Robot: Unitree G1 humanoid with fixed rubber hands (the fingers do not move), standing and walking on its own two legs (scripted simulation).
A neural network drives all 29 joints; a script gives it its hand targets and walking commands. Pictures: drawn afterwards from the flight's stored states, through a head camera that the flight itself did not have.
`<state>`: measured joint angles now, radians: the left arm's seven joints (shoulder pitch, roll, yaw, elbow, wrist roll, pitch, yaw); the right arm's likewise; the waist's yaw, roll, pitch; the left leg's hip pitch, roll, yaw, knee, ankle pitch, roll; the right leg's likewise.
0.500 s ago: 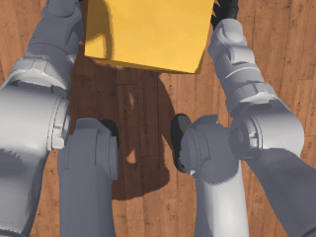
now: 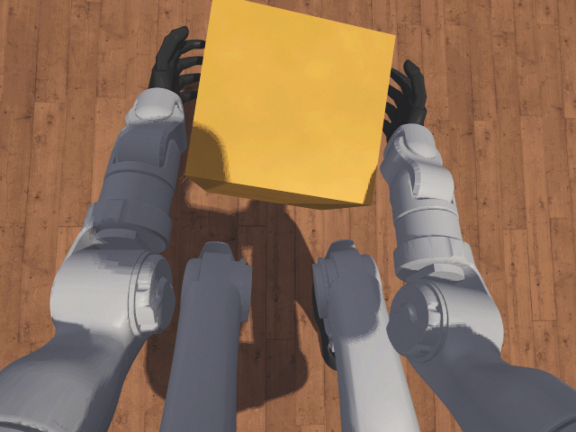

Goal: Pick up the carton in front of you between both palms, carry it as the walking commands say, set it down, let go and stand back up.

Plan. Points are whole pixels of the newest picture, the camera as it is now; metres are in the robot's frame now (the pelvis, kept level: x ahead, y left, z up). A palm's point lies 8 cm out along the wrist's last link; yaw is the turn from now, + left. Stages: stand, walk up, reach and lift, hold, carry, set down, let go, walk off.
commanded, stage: reach and lift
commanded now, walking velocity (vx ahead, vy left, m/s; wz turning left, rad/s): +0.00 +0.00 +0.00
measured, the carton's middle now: (281, 130) +0.49 +0.00 -0.15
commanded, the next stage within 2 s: none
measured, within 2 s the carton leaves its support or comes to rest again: neither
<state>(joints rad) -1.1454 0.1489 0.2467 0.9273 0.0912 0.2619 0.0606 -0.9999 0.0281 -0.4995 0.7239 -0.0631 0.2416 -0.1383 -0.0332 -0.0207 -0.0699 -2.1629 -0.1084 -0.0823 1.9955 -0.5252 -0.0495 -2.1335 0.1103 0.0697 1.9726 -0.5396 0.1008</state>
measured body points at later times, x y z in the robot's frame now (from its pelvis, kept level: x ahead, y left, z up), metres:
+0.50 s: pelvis +0.03 -0.01 +0.13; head +0.24 +0.01 +0.53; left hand +0.48 +0.15 +0.06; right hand +0.47 -0.15 +0.07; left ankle +0.12 +0.12 -0.39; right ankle +0.12 -0.14 -0.39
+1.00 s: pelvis +0.09 -0.01 +0.27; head +0.18 +0.00 +0.71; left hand +0.44 +0.15 +0.23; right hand +0.44 -0.15 +0.23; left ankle +0.12 +0.12 -0.39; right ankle +0.12 -0.14 -0.39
